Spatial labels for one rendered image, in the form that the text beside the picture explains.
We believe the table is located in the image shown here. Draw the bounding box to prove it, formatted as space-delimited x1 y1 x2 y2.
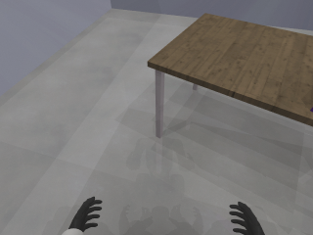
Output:
147 13 313 139

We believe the robot right hand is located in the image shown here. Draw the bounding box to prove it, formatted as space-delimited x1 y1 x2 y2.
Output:
229 202 265 235

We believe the robot left hand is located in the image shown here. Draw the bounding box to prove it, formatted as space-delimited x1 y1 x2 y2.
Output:
68 197 103 232

